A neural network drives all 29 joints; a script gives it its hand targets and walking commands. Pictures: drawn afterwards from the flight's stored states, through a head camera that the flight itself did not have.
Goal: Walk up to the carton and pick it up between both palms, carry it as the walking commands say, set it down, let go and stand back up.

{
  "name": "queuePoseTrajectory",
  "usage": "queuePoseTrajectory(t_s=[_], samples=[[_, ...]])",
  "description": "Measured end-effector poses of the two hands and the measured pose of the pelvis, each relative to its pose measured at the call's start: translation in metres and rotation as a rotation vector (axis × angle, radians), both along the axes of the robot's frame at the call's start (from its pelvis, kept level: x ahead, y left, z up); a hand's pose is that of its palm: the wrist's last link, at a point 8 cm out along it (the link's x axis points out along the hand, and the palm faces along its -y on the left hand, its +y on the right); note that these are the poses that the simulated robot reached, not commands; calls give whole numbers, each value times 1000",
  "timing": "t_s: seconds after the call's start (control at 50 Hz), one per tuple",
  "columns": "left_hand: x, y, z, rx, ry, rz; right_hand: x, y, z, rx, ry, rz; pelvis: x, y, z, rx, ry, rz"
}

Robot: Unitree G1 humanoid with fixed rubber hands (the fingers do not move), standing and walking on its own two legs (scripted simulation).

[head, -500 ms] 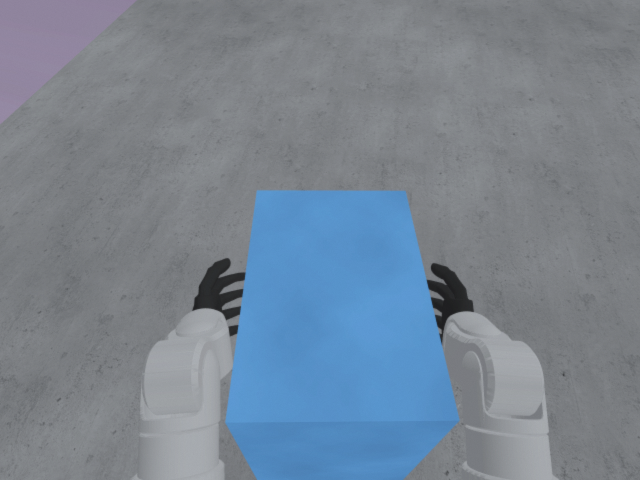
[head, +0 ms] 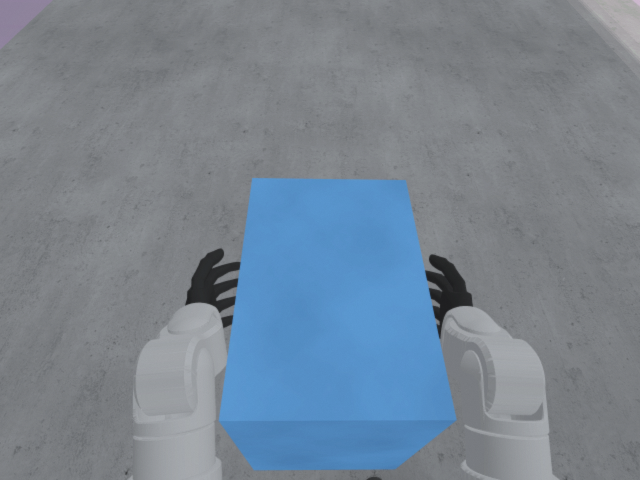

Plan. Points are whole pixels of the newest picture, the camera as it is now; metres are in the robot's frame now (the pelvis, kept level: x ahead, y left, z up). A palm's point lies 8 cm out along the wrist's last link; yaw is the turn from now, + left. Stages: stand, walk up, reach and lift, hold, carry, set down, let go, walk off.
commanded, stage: carry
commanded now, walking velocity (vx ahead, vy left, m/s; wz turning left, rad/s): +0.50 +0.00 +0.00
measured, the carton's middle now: (327, 330) +0.30 +0.00 +0.00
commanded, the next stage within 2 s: none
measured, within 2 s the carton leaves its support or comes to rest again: neither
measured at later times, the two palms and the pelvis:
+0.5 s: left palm (218, 115) +0.67 +0.17 +0.07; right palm (379, 116) +0.67 -0.11 +0.06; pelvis +0.39 +0.02 +0.00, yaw +1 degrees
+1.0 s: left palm (234, 7) +1.04 +0.18 +0.10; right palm (354, 7) +1.07 -0.10 +0.08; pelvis +0.77 +0.00 +0.01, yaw +5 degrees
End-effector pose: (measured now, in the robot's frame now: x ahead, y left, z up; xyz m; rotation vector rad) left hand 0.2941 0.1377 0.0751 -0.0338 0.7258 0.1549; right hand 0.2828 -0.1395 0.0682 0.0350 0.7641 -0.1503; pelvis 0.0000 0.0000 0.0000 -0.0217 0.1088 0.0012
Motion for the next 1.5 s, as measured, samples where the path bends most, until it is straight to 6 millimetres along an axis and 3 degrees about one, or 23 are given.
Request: queuePoseTrajectory(t_s=[0.06,0.2,0.28,0.36,0.4,0.48,0.56,0.64,0.72,0.8,0.88,1.0,1.1,1.22,1.38,1.5], samples=[[50,-5,1,29,-42,18,57,-5,-5,33,-42,14,52,-10,-12,-11,-13,41],[132,18,4,30,36,140,172,19,-2,24,35,143,156,-19,9,54,19,119],[190,37,16,31,-25,196,244,41,6,40,-25,190,217,-11,8,77,24,105],[264,49,11,29,-80,164,310,51,3,33,-81,164,290,9,-12,67,-17,75],[301,49,4,7,-71,137,338,51,-1,6,-73,142,323,15,-16,78,-26,61],[364,38,-4,7,26,60,379,38,-7,-2,25,68,378,22,-3,32,-29,12],[430,20,-1,-12,47,-1,428,20,1,-17,47,5,435,20,8,1,-15,8],[500,6,7,-5,-13,-17,497,6,9,-3,-12,-19,498,10,5,-10,-6,6],[567,-2,4,26,-63,10,573,-2,-1,28,-63,8,568,-5,-14,-6,-21,37],[613,5,-3,44,29,63,633,5,-13,44,30,63,622,-12,-2,12,-12,78],[652,20,0,16,65,141,691,21,-6,16,64,143,677,-17,12,54,-4,105],[744,39,25,36,-49,169,790,41,14,46,-49,160,767,-1,9,78,-6,85],[837,50,17,26,-73,104,864,51,5,25,-74,106,853,26,-11,74,-31,57],[911,38,-1,-4,35,33,916,38,-4,3,36,25,910,31,5,21,-37,3],[991,18,6,9,-22,34,1001,18,2,25,-21,21,989,11,1,27,-37,30],[1036,20,14,30,-2,63,1051,20,3,45,-1,48,1036,7,7,56,-2,44]])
